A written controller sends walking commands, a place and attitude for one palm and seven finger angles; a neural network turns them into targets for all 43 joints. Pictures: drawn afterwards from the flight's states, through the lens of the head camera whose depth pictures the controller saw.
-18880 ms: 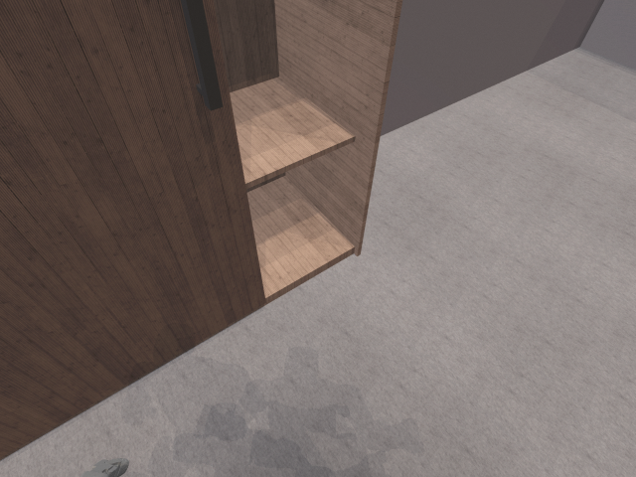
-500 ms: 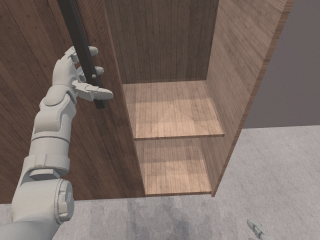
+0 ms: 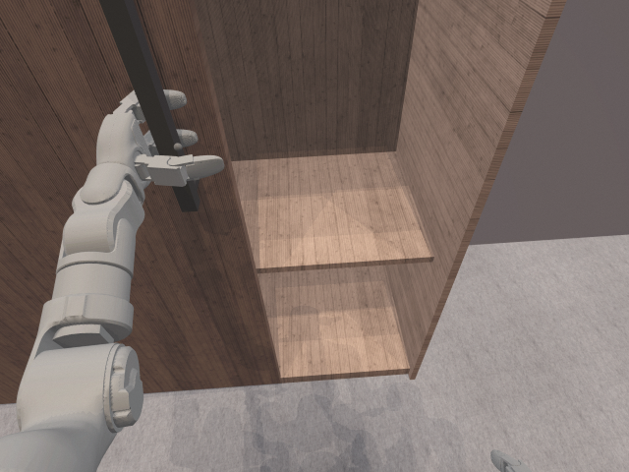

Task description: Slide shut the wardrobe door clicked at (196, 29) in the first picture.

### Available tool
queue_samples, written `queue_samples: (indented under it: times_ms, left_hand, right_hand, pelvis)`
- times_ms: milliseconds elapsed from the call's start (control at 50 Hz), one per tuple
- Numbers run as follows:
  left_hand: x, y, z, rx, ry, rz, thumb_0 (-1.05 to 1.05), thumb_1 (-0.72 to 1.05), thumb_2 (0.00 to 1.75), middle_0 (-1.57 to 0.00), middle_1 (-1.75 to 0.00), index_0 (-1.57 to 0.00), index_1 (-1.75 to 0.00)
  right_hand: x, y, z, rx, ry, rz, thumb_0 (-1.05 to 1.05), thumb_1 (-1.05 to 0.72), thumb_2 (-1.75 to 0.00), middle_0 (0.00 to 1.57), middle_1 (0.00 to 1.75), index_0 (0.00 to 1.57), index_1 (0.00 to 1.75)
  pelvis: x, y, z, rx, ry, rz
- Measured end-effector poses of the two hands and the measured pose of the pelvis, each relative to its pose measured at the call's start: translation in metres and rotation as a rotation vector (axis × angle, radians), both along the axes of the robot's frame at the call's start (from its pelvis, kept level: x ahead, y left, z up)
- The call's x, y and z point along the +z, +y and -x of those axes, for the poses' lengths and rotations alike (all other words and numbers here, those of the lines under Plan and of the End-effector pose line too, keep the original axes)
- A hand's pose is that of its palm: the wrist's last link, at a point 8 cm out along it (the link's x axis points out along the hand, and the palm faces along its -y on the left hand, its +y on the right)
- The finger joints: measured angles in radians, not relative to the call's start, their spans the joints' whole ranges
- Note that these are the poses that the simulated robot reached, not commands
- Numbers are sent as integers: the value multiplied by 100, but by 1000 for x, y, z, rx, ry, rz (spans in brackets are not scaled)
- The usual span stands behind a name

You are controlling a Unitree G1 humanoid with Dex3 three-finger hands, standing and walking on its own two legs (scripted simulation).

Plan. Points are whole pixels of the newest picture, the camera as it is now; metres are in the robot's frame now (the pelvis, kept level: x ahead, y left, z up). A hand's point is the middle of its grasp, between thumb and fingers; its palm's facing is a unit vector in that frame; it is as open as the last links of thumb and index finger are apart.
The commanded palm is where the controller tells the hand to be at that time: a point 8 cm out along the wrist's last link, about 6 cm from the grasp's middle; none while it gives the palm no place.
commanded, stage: grip the handle and tug to test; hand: left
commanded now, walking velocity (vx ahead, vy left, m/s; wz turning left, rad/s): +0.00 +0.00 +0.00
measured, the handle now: (161, 104) +0.49 +0.20 +0.25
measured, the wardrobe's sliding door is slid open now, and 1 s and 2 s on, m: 0.42 0.42 0.40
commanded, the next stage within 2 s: tug the door sideways, standing still in 1.14 s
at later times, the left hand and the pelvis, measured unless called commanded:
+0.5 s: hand (180, 147) +0.44 +0.17 +0.22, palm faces +0.12 -0.99 -0.01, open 5.8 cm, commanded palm +0.40 +0.21 +0.23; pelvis +0.01 +0.00 +0.00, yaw +0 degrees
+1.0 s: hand (180, 148) +0.44 +0.17 +0.22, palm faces +0.11 -0.99 -0.01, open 5.8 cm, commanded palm +0.38 +0.21 +0.23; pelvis +0.03 -0.01 +0.00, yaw -1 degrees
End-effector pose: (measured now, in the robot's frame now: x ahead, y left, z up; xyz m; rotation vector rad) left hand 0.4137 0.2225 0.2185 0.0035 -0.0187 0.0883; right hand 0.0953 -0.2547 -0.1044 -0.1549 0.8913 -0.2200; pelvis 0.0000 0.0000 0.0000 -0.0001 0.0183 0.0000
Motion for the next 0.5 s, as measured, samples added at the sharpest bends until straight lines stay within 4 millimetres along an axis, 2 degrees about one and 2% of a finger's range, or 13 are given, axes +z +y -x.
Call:
queue_samples:
  times_ms: [160,400,500]
  left_hand:
    - [1,-3,1,4,-8,3,-1,13,57,-37,-129,-36,-129]
    - [2,-4,3,32,-11,-14,1,68,80,-39,-137,-35,-137]
    - [1,-4,3,28,-17,-12,1,73,80,-39,-139,-34,-138]
  right_hand:
    - [0,-1,-2,5,-2,3,1,-90,-90,20,30,20,30]
    - [2,4,-21,27,-41,-18,1,-90,-90,20,30,20,30]
    - [3,6,-31,38,-49,-21,1,-90,-90,20,30,20,30]
  pelvis:
    - [0,0,0,3,-2,0]
    - [0,0,-5,4,-6,-4]
    - [0,-1,-9,3,-6,-6]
